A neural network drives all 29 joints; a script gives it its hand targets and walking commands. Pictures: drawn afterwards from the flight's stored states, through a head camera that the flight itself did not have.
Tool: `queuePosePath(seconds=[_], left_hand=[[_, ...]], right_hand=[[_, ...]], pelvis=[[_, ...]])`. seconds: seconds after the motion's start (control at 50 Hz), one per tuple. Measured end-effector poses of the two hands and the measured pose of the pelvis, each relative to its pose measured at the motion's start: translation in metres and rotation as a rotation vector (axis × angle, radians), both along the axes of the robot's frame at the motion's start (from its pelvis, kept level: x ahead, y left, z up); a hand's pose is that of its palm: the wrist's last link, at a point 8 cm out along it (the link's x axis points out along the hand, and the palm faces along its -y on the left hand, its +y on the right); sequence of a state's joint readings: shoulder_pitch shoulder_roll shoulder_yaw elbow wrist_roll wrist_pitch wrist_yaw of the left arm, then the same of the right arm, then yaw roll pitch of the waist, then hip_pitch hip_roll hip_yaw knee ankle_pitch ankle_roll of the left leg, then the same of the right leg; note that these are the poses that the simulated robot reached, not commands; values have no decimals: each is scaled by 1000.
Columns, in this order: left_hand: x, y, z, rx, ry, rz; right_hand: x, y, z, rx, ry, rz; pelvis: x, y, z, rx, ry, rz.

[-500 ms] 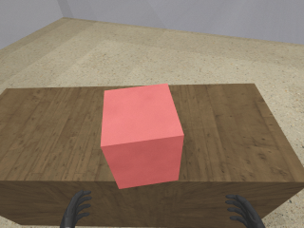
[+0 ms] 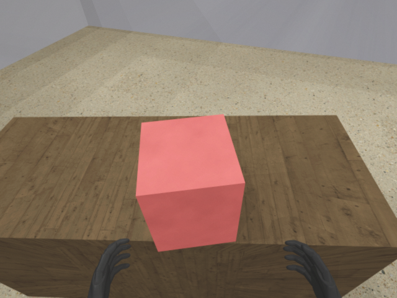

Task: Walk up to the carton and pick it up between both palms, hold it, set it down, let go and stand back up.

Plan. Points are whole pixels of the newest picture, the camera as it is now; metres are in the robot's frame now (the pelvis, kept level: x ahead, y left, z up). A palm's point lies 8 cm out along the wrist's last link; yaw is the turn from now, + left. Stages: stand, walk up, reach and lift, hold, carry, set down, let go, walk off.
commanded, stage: reach and lift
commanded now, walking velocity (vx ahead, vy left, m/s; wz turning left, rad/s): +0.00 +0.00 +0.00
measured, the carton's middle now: (190, 184) +0.40 +0.06 -0.01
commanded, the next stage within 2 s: none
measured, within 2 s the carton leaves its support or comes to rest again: neither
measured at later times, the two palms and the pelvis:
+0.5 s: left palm (104, 249) +0.23 +0.22 +0.01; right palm (309, 233) +0.26 -0.18 +0.02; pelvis +0.01 +0.00 +0.00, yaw +0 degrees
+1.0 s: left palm (95, 202) +0.29 +0.23 +0.09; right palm (300, 180) +0.33 -0.16 +0.10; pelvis +0.01 +0.00 +0.00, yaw +0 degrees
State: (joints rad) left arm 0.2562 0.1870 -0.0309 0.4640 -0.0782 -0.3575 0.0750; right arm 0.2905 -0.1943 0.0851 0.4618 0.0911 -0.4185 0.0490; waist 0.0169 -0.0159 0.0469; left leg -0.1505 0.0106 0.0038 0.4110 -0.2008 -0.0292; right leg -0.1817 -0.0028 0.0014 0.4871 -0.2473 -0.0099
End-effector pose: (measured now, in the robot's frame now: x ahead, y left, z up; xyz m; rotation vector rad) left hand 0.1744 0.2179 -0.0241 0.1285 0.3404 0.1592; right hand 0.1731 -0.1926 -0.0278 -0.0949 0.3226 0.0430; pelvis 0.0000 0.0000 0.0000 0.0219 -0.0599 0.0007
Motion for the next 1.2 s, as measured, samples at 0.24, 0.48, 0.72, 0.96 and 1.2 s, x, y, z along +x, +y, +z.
queuePosePath(seconds=[0.24, 0.48, 0.72, 0.96, 1.2], left_hand=[[9, -3, 1, -27, 10, 40], [54, -2, 32, -35, -14, 54], [92, 6, 75, -47, -25, 66], [116, 11, 106, -65, -17, 78], [147, 5, 148, -85, -80, 61]], right_hand=[[29, 7, 17, 8, -52, 20], [82, 12, 44, 17, -91, -15], [117, 23, 82, 55, -143, -47], [150, 30, 120, 62, -176, -37], [185, 27, 147, 36, -161, -39]], pelvis=[[0, 0, 0, 0, 0, 0], [7, 0, 1, -1, 16, 0], [15, 3, 3, -4, 35, 1], [12, 5, 4, -6, 33, 1], [7, 5, 4, -7, 26, 0]])
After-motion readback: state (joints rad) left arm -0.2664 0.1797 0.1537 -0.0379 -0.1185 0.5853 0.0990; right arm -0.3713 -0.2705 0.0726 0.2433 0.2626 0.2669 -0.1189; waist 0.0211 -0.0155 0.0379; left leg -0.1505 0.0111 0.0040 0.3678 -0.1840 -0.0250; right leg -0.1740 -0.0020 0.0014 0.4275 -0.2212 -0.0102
